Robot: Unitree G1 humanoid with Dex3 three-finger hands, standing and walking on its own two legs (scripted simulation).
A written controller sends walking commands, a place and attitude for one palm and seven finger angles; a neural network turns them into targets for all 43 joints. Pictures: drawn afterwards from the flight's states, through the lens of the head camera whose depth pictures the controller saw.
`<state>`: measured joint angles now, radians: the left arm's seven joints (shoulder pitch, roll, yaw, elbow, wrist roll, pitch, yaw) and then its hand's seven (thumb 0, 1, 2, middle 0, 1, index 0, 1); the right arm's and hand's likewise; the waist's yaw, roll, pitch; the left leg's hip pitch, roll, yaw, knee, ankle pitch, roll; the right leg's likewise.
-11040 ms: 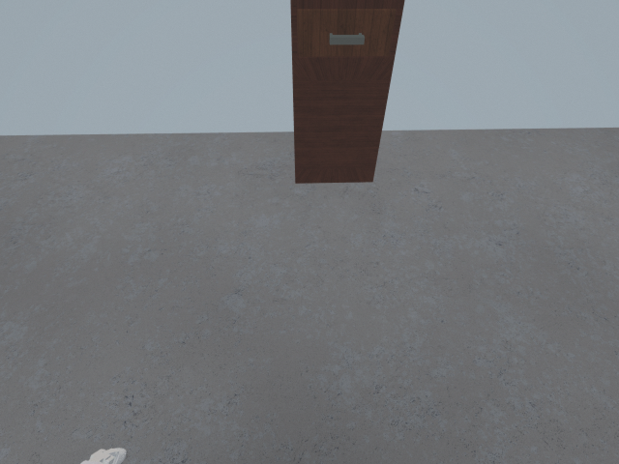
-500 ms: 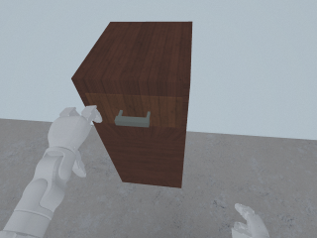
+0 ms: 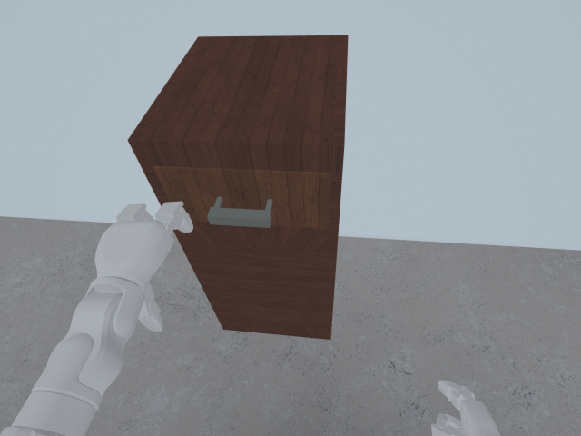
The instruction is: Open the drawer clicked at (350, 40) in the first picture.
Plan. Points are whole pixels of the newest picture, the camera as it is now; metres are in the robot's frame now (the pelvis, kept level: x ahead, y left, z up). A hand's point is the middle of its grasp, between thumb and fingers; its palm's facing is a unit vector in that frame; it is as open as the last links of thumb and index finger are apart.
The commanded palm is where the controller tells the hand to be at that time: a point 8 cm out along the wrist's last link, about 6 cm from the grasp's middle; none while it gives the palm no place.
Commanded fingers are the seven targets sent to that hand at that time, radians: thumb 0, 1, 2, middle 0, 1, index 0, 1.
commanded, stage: move the hooked fingers above the handle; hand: left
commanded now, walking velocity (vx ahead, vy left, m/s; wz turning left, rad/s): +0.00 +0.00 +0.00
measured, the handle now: (242, 209) +0.53 +0.18 -0.05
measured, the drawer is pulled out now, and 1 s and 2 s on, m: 0.00 0.00 0.00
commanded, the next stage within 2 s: none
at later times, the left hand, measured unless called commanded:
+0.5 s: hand (195, 243) +0.37 +0.20 +0.04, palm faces -0.01 -0.08 -1.00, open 13.8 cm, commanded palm +0.35 +0.21 +0.10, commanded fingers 0.00 -0.50 0.30 -0.30 -1.20 -0.30 -1.20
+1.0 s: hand (212, 227) +0.42 +0.19 +0.02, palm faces -0.03 -0.06 -1.00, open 13.8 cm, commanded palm +0.41 +0.20 +0.08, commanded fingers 0.00 -0.50 0.30 -0.30 -1.20 -0.30 -1.20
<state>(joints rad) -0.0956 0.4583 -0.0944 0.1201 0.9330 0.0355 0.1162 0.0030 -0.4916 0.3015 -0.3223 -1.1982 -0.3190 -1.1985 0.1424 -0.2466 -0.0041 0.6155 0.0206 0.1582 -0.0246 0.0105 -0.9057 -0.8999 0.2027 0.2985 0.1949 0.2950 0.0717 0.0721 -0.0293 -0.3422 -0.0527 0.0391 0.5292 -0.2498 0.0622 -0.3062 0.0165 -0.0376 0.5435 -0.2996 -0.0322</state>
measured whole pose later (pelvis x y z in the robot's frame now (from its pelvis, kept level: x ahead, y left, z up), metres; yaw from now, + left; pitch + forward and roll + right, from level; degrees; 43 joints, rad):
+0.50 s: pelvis +0.01 -0.01 -0.01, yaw -1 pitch +8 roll +0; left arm -0.28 0.42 -0.11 0.38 0.98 0.00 0.17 0.00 -0.49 0.30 -0.32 -1.20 -0.32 -1.20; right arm 0.21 -0.26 -0.04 0.64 0.03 0.17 -0.04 0.01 -0.91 -0.90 0.20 0.30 0.20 0.30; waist 0.03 0.05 -0.07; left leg -0.44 -0.03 0.04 0.59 -0.30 0.05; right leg -0.40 0.03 -0.03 0.61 -0.34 -0.05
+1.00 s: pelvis +0.02 -0.02 -0.01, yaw -1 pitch +12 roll +0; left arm -0.47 0.39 -0.12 0.65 1.02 -0.02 0.25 0.00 -0.49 0.30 -0.32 -1.20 -0.32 -1.20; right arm 0.23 -0.25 -0.05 0.65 0.03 0.17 -0.03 0.01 -0.91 -0.90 0.20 0.30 0.20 0.30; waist 0.00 0.04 -0.12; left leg -0.53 -0.03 0.04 0.65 -0.33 0.04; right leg -0.49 0.04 -0.04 0.66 -0.37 -0.06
